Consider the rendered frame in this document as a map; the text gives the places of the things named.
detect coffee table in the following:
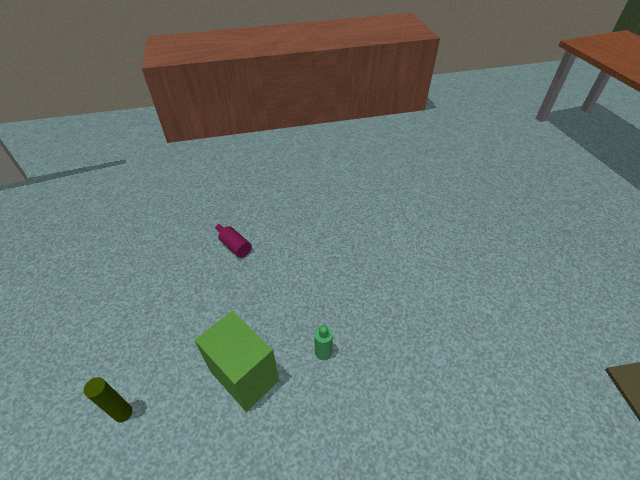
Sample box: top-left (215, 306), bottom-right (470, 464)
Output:
top-left (535, 30), bottom-right (640, 122)

